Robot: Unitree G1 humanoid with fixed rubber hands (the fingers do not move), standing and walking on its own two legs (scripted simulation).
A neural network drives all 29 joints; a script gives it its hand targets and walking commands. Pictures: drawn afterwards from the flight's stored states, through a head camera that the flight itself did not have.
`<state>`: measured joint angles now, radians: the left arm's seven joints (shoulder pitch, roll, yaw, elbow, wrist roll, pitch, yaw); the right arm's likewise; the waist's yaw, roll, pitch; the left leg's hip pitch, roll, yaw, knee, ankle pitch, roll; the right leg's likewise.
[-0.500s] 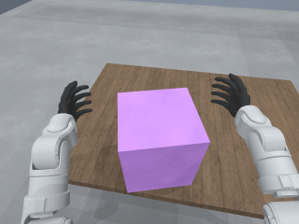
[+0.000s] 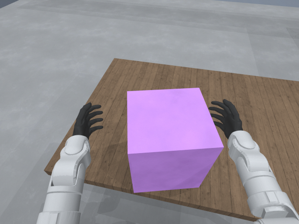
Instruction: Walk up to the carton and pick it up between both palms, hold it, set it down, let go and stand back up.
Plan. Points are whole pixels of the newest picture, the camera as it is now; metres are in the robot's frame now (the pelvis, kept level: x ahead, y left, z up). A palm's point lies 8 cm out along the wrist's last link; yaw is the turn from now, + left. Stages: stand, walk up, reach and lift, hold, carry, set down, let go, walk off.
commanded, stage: reach and lift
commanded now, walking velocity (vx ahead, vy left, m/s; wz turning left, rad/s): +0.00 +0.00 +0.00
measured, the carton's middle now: (165, 142) +0.37 -0.02 +0.01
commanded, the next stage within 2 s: none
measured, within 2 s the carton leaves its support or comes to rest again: neither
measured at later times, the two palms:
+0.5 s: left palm (95, 136) +0.35 +0.18 +0.06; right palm (222, 128) +0.39 -0.18 +0.06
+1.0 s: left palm (107, 134) +0.36 +0.15 +0.06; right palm (214, 131) +0.38 -0.16 +0.06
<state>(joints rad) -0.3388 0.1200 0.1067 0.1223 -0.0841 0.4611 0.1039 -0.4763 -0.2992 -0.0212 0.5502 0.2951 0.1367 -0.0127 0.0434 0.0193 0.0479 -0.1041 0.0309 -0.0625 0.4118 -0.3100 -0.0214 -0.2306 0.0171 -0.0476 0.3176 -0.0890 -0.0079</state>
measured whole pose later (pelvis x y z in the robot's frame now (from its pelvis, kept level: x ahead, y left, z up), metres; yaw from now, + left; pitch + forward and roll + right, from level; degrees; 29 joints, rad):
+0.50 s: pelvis +0.00 -0.01 +0.00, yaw -1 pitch +6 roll -1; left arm -0.43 0.02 0.14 0.53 -0.02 0.05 0.14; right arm -0.58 -0.26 0.03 0.82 0.23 -0.13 -0.02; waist 0.08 0.05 -0.02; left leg -0.21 0.04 -0.04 0.41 -0.29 -0.03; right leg -0.34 0.03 -0.03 0.30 -0.06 -0.02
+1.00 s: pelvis -0.01 -0.01 +0.00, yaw -1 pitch +4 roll -1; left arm -0.52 -0.06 0.18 0.66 0.08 -0.01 0.18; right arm -0.63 -0.13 -0.03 0.93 0.14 -0.15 -0.10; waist 0.06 0.03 -0.02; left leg -0.21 0.04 -0.04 0.42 -0.29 -0.03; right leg -0.33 0.03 -0.03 0.31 -0.06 -0.02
